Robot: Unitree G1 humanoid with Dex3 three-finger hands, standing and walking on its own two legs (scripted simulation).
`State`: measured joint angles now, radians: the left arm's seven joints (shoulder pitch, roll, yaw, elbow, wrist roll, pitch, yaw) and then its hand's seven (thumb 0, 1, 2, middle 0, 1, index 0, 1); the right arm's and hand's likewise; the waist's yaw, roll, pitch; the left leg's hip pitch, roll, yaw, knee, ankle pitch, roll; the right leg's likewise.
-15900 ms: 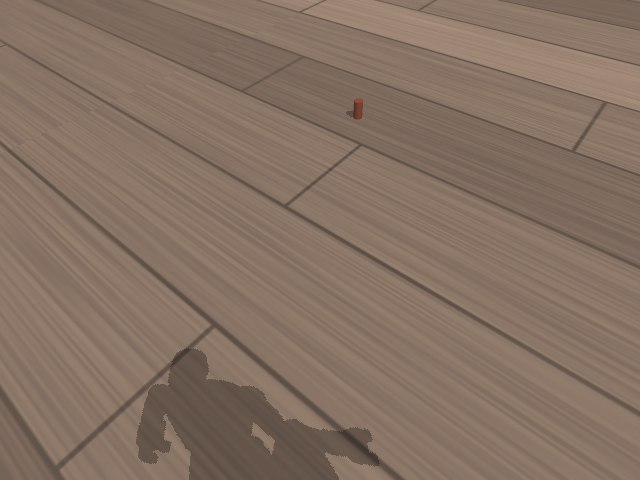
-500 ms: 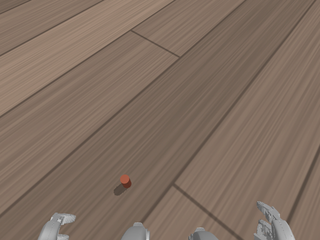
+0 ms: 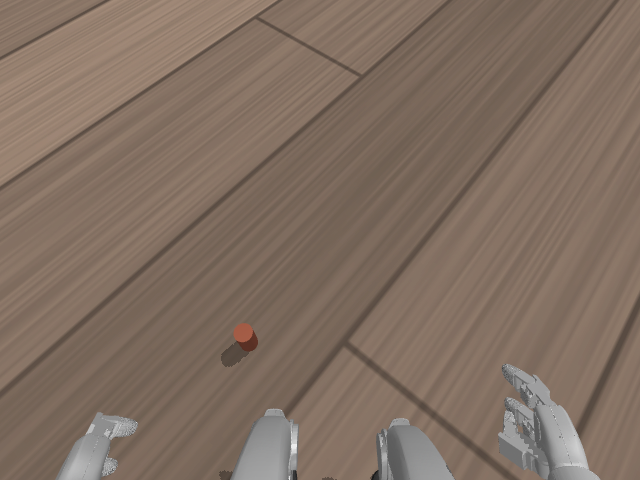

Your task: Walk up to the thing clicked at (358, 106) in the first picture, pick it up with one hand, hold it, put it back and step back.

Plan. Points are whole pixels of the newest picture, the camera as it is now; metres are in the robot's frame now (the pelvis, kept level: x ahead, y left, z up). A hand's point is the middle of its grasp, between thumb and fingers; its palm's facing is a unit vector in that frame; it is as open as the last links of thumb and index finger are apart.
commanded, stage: rise first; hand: left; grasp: from above
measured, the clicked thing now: (246, 337) +0.44 +0.22 -0.60
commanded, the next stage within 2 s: approach in 1.70 s
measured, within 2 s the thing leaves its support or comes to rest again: neither
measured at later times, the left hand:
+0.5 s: hand (178, 389) +0.27 +0.28 -0.33, palm faces -0.45 -0.36 -0.81, open 13.8 cm
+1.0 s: hand (197, 362) +0.34 +0.29 -0.42, palm faces -0.46 -0.08 -0.89, open 13.3 cm
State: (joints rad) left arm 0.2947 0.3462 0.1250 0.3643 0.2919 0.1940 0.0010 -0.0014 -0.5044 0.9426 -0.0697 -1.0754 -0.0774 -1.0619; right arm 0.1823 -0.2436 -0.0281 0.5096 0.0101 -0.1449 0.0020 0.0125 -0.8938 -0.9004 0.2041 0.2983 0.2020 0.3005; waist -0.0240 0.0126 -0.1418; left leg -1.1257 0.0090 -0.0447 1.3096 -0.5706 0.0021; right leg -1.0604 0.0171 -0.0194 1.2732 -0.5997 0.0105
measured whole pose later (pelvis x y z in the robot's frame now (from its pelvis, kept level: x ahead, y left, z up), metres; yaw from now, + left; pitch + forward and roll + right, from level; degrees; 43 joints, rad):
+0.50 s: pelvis -0.07 -0.01 -0.19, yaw -3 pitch +34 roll -3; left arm -0.42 0.53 0.12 0.88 0.80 -0.14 0.14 0.00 -0.48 0.95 -0.13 -1.04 -0.13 -1.03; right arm 0.08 -0.29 -0.05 0.69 -0.01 -0.15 0.05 0.01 -0.90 -0.90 0.20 0.30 0.20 0.30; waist -0.02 0.02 -0.15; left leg -1.92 0.02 -0.06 1.96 -0.65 -0.01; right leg -1.86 0.04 -0.03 1.95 -0.70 0.00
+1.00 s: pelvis -0.09 +0.00 -0.27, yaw -6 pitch +34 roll -7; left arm -0.74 0.68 0.10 1.23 1.16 -0.24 0.31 0.00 -0.37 0.89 -0.23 -0.86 -0.22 -0.86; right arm 0.14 -0.27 -0.01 0.76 -0.07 -0.05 0.08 0.01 -0.90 -0.90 0.20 0.30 0.20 0.30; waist -0.12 -0.01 -0.11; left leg -2.19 0.01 -0.11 2.22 -0.63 0.00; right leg -2.09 0.04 -0.07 2.18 -0.68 0.02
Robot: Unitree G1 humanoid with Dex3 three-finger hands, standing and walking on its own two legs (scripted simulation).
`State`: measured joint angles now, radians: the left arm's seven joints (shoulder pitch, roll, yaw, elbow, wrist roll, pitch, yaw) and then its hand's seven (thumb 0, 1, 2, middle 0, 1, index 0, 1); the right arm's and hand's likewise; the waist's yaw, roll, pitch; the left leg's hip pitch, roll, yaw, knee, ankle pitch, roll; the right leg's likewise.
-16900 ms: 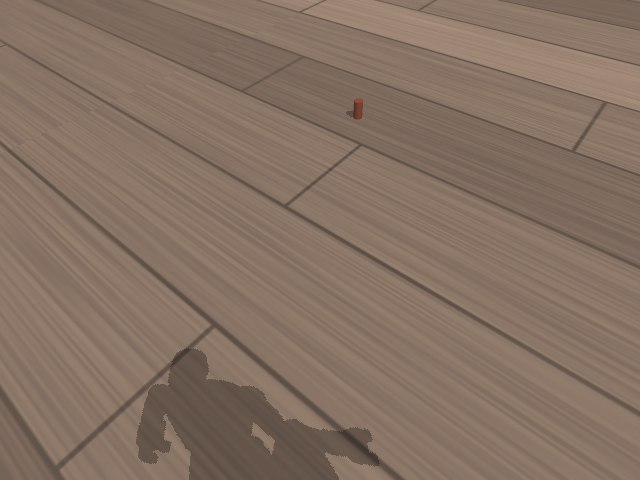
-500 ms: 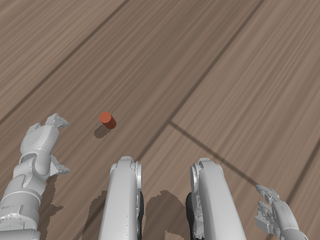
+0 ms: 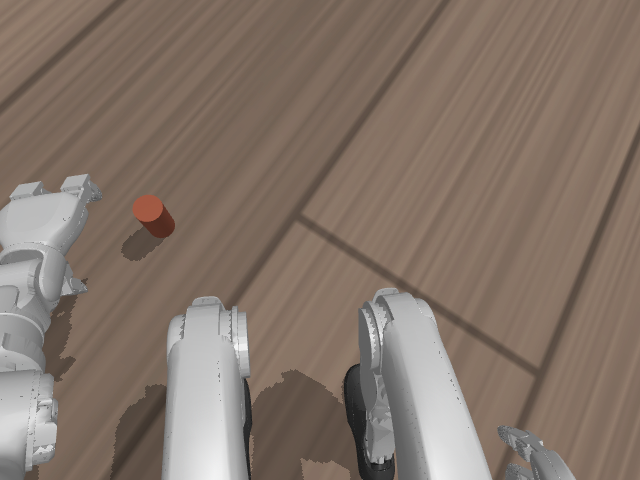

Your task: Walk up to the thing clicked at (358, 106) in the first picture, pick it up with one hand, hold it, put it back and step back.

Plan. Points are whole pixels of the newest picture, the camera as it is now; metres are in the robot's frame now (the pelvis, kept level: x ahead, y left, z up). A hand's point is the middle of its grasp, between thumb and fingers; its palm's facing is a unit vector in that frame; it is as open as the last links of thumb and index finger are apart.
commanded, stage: rise first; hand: left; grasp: from above
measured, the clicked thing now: (155, 217) +0.50 +0.27 -0.33
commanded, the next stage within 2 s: approach in 0.70 s
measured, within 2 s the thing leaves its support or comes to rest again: neither
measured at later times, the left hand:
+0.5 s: hand (89, 233) +0.43 +0.32 -0.19, palm faces -0.43 -0.07 -0.90, open 13.3 cm
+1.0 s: hand (111, 221) +0.46 +0.30 -0.21, palm faces -0.45 -0.04 -0.89, open 13.9 cm
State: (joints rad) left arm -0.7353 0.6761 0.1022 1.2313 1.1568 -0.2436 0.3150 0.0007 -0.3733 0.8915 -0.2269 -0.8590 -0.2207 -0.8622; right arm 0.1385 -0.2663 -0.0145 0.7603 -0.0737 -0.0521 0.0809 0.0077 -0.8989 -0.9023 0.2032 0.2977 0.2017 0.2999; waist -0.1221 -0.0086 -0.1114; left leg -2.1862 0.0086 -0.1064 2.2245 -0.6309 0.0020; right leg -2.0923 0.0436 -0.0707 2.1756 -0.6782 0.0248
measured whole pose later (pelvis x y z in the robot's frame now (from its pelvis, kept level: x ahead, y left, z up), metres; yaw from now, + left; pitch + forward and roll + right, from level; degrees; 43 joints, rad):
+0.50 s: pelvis +0.01 +0.00 -0.03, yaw -1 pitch +35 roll -7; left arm -0.83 0.73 0.13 1.33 1.25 -0.25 0.40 0.00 -0.39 0.88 -0.23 -0.87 -0.23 -0.87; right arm 0.11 -0.25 0.01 0.77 -0.12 -0.04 0.11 0.00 -0.91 -0.91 0.20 0.30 0.20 0.30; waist -0.16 -0.02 -0.07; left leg -2.27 0.02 -0.12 2.33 -0.67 0.00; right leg -2.18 0.06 -0.08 2.27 -0.70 0.03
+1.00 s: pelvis +0.01 +0.00 -0.04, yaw -2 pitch +35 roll -8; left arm -0.92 0.74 0.05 1.41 1.24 -0.22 0.41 0.00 -0.49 0.95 -0.13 -0.98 -0.13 -0.98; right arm 0.12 -0.26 0.05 0.76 -0.14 -0.05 0.12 0.00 -0.91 -0.90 0.20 0.30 0.20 0.30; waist -0.19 -0.04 -0.05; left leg -2.30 0.02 -0.13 2.36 -0.68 -0.01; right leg -2.21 0.07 -0.09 2.30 -0.71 0.02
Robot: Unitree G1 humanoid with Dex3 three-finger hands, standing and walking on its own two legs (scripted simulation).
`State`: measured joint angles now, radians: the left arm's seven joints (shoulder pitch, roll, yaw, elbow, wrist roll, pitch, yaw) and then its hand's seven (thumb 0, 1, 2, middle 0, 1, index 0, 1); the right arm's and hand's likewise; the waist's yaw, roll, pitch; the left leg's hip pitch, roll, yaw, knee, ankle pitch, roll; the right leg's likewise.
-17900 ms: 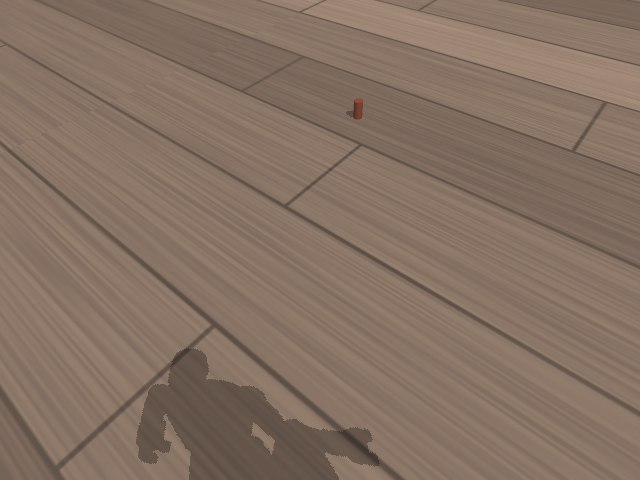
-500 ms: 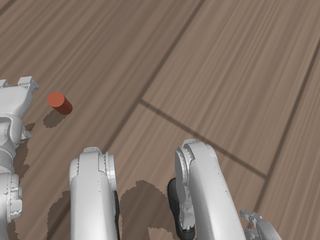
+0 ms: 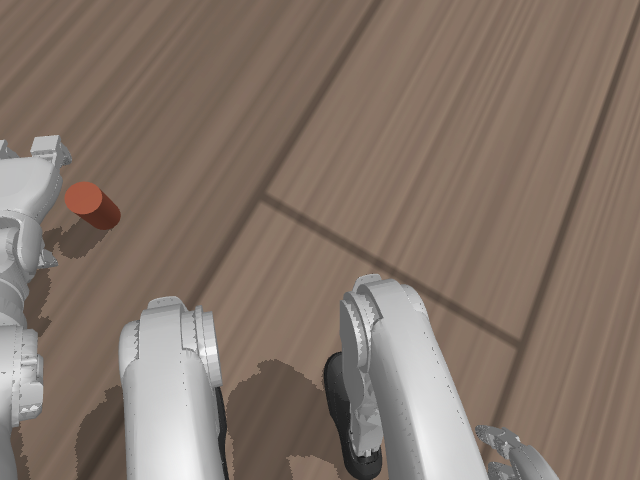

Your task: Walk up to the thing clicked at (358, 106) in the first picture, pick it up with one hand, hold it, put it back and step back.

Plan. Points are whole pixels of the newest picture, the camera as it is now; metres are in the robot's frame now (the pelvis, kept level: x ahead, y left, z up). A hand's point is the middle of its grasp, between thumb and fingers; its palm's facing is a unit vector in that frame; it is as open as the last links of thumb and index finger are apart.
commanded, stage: approach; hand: left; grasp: from above
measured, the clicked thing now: (95, 207) +0.48 +0.29 -0.29
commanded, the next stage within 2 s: rest palm in 0.34 s
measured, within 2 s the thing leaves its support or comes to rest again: neither
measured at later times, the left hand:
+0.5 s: hand (57, 181) +0.48 +0.30 -0.18, palm faces -0.47 -0.08 -0.88, open 14.2 cm
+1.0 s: hand (79, 202) +0.47 +0.30 -0.24, palm faces -0.35 -0.05 -0.93, open 14.2 cm
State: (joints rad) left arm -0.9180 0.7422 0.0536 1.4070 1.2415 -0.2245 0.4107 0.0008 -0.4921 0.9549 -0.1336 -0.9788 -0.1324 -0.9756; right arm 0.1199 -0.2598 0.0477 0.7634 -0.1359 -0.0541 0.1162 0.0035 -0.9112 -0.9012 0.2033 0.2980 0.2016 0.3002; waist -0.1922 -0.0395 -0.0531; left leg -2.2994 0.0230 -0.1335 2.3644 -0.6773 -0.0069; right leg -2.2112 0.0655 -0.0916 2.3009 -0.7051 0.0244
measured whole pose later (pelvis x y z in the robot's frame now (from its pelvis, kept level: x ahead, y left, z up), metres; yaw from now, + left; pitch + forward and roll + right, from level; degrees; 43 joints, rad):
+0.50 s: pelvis +0.00 +0.00 -0.01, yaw -2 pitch +34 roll -8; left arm -1.00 0.81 0.11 1.46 1.13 -0.04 0.33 0.00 -0.54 0.98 -0.09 -1.02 -0.09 -1.01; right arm 0.18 -0.27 0.13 0.71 -0.11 -0.03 0.13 0.00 -0.91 -0.90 0.20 0.30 0.20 0.30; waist -0.29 0.01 0.02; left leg -2.32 0.04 -0.15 2.40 -0.69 0.00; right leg -2.24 0.09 -0.10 2.32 -0.69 0.03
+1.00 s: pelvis +0.00 +0.01 -0.04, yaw -3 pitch +31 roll -11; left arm -1.03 0.86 0.11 1.63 1.34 -0.17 0.63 0.00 -0.52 0.98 -0.08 -0.98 -0.08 -0.98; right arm 0.06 -0.30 0.15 0.70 -0.20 -0.09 0.17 0.00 -0.90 -0.90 0.20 0.30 0.20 0.30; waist -0.32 -0.10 0.03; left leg -2.38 0.02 -0.19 2.50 -0.67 0.00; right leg -2.27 0.08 -0.14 2.39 -0.69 0.04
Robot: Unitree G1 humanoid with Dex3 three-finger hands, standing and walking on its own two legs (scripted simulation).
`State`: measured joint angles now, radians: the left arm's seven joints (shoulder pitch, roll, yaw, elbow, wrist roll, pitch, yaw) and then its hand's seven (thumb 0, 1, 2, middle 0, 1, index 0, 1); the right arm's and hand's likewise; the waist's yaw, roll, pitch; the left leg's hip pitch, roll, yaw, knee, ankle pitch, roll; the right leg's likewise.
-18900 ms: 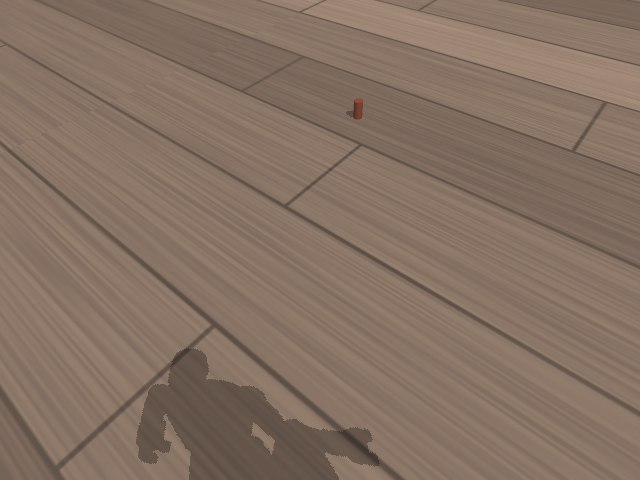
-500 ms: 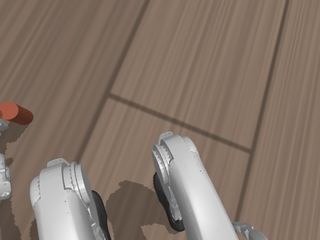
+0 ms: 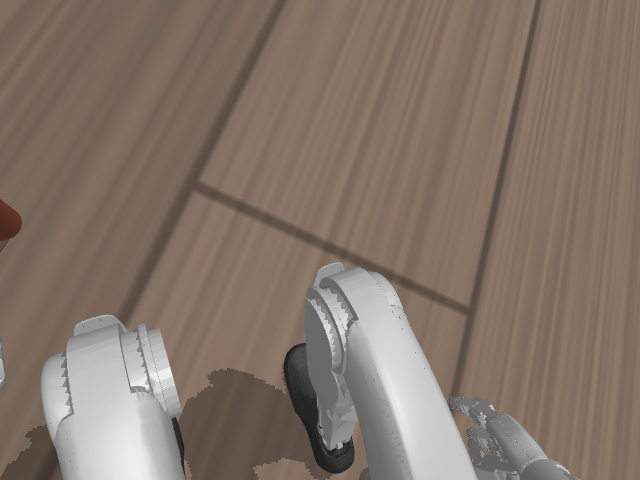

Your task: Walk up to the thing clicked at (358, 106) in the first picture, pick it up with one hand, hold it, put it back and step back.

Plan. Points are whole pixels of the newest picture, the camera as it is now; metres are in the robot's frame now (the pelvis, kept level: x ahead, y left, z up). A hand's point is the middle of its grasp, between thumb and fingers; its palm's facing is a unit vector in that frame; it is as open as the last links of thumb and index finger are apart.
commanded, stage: rest palm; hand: left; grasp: from above
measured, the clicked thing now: out of the picture +0.46 +0.32 -0.26
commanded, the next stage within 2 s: close in 1.02 s
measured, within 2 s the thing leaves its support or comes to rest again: neither
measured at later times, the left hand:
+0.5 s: hand out of the picture +0.45 +0.31 -0.22, palm faces -0.44 -0.15 -0.88, open 14.2 cm
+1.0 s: hand out of the picture +0.46 +0.32 -0.23, palm faces -0.41 -0.12 -0.90, open 13.9 cm
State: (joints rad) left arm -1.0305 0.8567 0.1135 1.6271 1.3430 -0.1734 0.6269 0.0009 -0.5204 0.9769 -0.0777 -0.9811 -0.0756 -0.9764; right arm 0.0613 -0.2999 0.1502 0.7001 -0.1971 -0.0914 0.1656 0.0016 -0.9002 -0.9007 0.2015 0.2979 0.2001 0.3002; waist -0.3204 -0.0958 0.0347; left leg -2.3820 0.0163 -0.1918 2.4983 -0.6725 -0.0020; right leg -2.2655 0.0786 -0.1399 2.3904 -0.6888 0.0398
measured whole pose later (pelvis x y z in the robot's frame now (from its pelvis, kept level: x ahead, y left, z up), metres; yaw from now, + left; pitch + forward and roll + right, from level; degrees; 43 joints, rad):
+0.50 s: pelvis +0.00 +0.00 +0.00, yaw -2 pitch +29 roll -12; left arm -0.99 0.94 0.13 1.60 1.24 -0.25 0.51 0.00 -0.52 0.97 -0.08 -1.00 -0.08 -1.00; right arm 0.14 -0.31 0.24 0.69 -0.20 -0.11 0.19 0.00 -0.90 -0.90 0.20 0.30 0.20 0.30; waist -0.33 -0.10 0.11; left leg -2.34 0.03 -0.24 2.51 -0.69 -0.01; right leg -2.23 0.10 -0.18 2.37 -0.68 0.04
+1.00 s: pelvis +0.00 +0.00 +0.00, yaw -3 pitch +29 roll -13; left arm -1.05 0.97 0.12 1.66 1.22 -0.14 0.57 0.00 -0.48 0.96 -0.11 -1.02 -0.11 -1.01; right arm 0.11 -0.31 0.27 0.67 -0.22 -0.22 0.23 0.00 -0.91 -0.91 0.20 0.30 0.20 0.30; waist -0.36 -0.11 0.14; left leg -2.35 0.03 -0.24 2.52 -0.70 -0.01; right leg -2.23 0.10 -0.18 2.37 -0.69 0.05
